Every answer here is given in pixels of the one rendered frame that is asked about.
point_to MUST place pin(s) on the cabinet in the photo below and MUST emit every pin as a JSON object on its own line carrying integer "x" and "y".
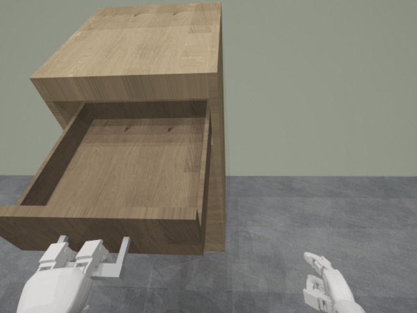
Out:
{"x": 147, "y": 52}

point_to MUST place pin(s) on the right robot hand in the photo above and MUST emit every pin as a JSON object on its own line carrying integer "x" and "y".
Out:
{"x": 323, "y": 294}

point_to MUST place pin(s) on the left robot hand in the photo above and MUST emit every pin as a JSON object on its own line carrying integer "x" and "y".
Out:
{"x": 58, "y": 289}

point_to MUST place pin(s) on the handle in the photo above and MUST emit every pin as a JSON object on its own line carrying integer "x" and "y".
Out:
{"x": 107, "y": 271}

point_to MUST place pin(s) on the drawer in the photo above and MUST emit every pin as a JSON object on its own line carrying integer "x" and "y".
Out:
{"x": 121, "y": 168}

